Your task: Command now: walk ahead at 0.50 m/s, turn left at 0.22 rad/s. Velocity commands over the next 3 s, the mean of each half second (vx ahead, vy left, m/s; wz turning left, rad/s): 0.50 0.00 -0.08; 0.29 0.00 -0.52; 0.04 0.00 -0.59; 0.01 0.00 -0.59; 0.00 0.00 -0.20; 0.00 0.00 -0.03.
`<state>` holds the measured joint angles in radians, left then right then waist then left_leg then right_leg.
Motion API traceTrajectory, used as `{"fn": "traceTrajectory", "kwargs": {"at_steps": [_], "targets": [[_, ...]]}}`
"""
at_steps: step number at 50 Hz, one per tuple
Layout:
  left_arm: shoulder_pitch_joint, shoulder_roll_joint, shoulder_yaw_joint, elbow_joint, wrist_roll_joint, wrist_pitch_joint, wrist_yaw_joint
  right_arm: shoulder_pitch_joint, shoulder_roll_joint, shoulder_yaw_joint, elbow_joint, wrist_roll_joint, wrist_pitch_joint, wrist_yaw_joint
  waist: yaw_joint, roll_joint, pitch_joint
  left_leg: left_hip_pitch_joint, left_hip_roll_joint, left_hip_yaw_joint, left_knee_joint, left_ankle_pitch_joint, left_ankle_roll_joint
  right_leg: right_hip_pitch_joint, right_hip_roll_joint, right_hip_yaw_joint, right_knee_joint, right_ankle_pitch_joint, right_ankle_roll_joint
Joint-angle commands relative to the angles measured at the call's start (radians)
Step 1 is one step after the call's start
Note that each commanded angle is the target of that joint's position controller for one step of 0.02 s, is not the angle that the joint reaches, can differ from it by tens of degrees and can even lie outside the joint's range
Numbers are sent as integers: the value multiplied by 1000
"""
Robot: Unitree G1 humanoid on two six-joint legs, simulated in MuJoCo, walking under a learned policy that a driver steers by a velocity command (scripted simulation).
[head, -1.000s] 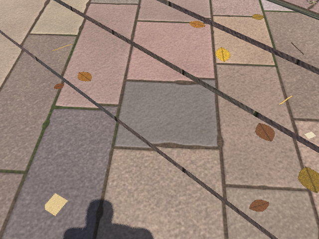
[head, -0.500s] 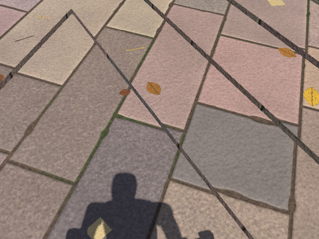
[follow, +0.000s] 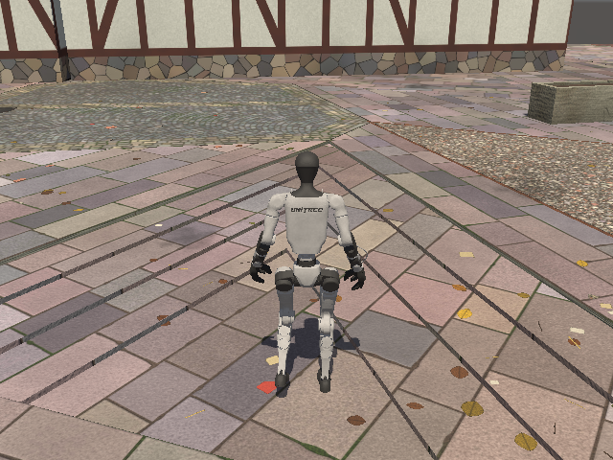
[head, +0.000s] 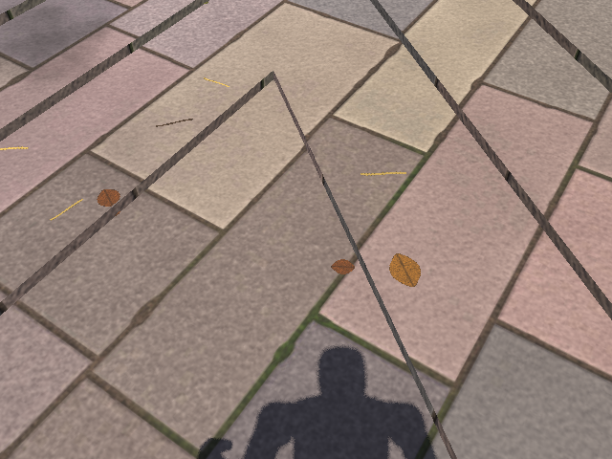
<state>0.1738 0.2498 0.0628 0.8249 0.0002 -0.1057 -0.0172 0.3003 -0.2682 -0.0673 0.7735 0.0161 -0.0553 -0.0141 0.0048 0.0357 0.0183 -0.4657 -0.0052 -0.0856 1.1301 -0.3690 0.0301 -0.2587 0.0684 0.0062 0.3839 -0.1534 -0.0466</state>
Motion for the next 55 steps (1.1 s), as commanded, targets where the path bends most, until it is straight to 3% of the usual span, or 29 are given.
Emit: {"fn": "traceTrajectory", "kwargs": {"at_steps": [1, 4, 7, 11, 13, 15, 16, 17, 18, 19, 21, 23, 24, 27, 30, 33, 37, 39, 40, 41, 42, 43, 44, 45, 46, 47, 49, 52, 55], "targets": [[19, 98, 16, -27, -5, -10, -1, -25, -51, -13, -88, -6, -20, 5, -1, -120, -13, -197, 105, -10, -86, 51, -12, 143, -288, 291, -216, 134, -195], [44, 153, 29, -8, -12, -5, 7, -131, -26, 5, -120, -17, -26, 10, 21, -106, -6, -176, 115, 30, -283, 201, -30, 117, -264, 190, -244, 234, -188], [94, 174, 31, 16, -25, 3, 9, -231, -21, 14, -139, -9, -31, 21, 55, -104, 1, -83, 83, 64, -474, 379, -34, 94, -226, 114, -242, 240, -154], [188, 180, 26, 62, -37, 18, 9, -344, -50, 10, -184, 2, -33, 35, 78, -105, 28, -58, 59, 54, -587, 378, -19, 174, -276, 156, -194, 212, -135], [198, 201, 31, 72, -36, 30, 13, -328, -78, 0, -186, 0, -40, 39, 48, -114, 23, 5, 44, 52, -638, 319, -1, 207, -297, 185, -138, 242, -118], [185, 201, 26, 69, -32, 36, 17, -145, -139, -32, -134, -8, -44, 30, -56, -99, -80, 298, 23, 71, -688, 306, 40, 153, -238, 148, 63, 407, -77], [161, 154, 7, 39, -12, 31, 16, 32, -208, -54, -105, -26, -44, 19, -137, -36, -220, 583, 166, -56, -639, 352, 99, -14, -179, 108, 324, 261, -39], [276, 44, -26, 24, -15, 17, 18, 110, -283, -71, -88, -36, -30, 17, -114, 218, -371, 896, 422, -428, -695, 239, 228, -362, -47, 4, 671, -259, 29], [266, 120, -9, 39, -35, 9, 19, 134, -199, -52, -79, -27, -25, 20, -134, 205, -390, 858, 433, -576, -770, 104, 248, -457, -68, 109, 827, -431, 30], [198, 176, 11, 19, -52, 9, 19, 69, -152, -34, -80, -20, -27, 19, -122, 147, -237, 738, 400, -442, -799, 88, 211, -521, -110, 113, 877, -361, 25], [125, 155, 15, 6, -36, 21, 25, -60, -94, -16, -80, -22, -35, 24, -64, 80, -91, 500, 320, -247, -875, 162, 173, -475, -173, 83, 816, -226, 29], [150, 112, 17, 12, -32, 49, 26, -122, -67, -12, -68, -29, -51, 29, -10, 90, -39, 359, 284, -129, -951, 238, 158, -382, -202, 90, 769, -159, 32], [148, 89, 14, 8, -32, 60, 25, -130, -71, -15, -58, -28, -58, 29, 0, 77, -26, 331, 283, -88, -976, 283, 164, -374, -206, 89, 758, -134, 37], [96, 82, 18, -23, -25, 77, 22, -124, -97, -28, -29, -34, -68, 19, 11, 37, 3, 329, 282, 23, -1009, 375, 169, -425, -208, 107, 669, -14, 50], [25, 70, 12, -47, -20, 73, 3, -109, -121, -35, -4, -31, -63, 7, -6, 23, 21, 342, 257, 137, -1019, 409, 149, -406, -199, 80, 496, 144, 49], [-78, 54, 1, -91, -6, 72, -17, -98, -150, -41, 14, -23, -45, -9, -36, 8, 55, 335, 247, 237, -971, 596, 129, -332, -171, 1, 345, 211, 45], [-95, 98, 17, -137, -2, 86, -35, -87, -197, -54, 30, 9, -12, -19, -19, 46, 9, 454, 280, 264, -811, 841, 93, -269, -120, -51, 275, 76, 5], [43, 146, 46, -112, -1, 93, -35, -120, -210, -60, 20, 28, 2, -23, 62, 47, -68, 458, 256, 280, -588, 977, 55, -94, -51, -96, 198, 47, -36], [156, 198, 73, -81, -2, 94, -21, -108, -185, -52, 20, 26, 3, -19, 113, 0, -127, 392, 201, 298, -385, 868, 7, 79, -16, -88, 107, 171, -69], [197, 312, 99, -84, -5, 101, 6, -49, -118, -28, 0, -26, -4, -12, 87, -225, -190, 128, 119, 302, -57, 248, -65, 322, -211, 178, 126, 661, -144], [129, 346, 83, -141, 16, 97, 13, 42, -56, -5, -7, -63, -15, 2, -11, -323, -323, -101, -37, 142, 246, -378, -124, 494, -421, 555, 160, 1083, -348], [119, 318, 79, -170, 17, 94, -8, 44, -129, -15, -9, -24, -19, 10, 45, -177, -469, -144, -20, -20, 331, -351, -124, 511, -460, 606, 70, 855, -427], [71, 272, 73, -176, 7, 89, -12, -55, -156, -21, -35, 11, -18, 7, 47, -114, -350, -221, 10, -3, 302, -249, -104, 405, -405, 542, 6, 500, -381], [2, 224, 62, -176, -15, 87, -7, -106, -152, -24, -33, 3, -7, -11, 23, -47, -208, -236, 58, 0, 199, -159, -97, 256, -334, 450, -31, 302, -296], [-40, 182, 48, -183, -21, 91, 3, -125, -158, -29, -26, -13, 11, -27, 1, -54, -145, -190, 84, -3, 117, -108, -96, 129, -292, 393, -54, 219, -249], [-60, 176, 44, -192, -10, 98, 10, -124, -160, -33, -28, -21, 26, -33, -18, -83, -115, -126, 77, 5, 72, -73, -98, 30, -260, 360, -68, 204, -228], [-50, 195, 50, -200, 12, 100, 23, -101, -131, -29, -31, -34, 30, -33, -33, -109, -132, -62, 50, 18, -1, -27, -105, -28, -229, 324, -67, 301, -224], [-21, 214, 59, -202, 2, 105, 40, -124, -107, -20, -44, -32, 31, -37, -22, -113, -176, -72, 30, 3, -122, 15, -121, 11, -223, 335, -45, 332, -216], [-33, 212, 58, -216, -5, 122, 53, -170, -109, -18, -60, -25, 41, -35, -8, -137, -164, -66, 16, -17, -221, 70, -128, -1, -201, 379, -55, 106, -187]]}}
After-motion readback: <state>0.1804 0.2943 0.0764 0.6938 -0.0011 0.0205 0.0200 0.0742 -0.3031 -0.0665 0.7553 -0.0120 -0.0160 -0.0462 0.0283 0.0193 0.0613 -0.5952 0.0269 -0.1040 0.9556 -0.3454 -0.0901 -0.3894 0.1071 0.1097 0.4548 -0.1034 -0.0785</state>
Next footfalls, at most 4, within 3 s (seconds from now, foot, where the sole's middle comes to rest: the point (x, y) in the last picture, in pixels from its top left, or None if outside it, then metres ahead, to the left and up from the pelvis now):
0.32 left None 0.33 0.16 -0.78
0.82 right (381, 438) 0.53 -0.12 -0.78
1.30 left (293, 395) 0.63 0.07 -0.78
1.72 right None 0.42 -0.10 -0.78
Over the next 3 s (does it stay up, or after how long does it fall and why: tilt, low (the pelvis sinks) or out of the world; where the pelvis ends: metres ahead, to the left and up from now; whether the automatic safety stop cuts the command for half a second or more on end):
stays up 0.52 0.00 0.00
